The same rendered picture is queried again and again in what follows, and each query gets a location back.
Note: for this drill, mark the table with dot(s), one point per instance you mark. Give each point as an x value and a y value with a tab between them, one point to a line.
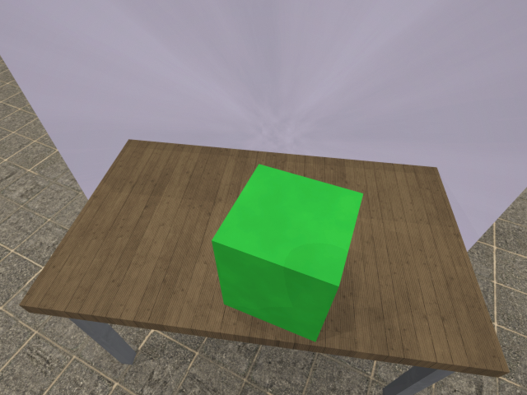
140	254

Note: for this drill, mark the carton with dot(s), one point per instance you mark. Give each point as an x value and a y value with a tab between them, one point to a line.
281	250

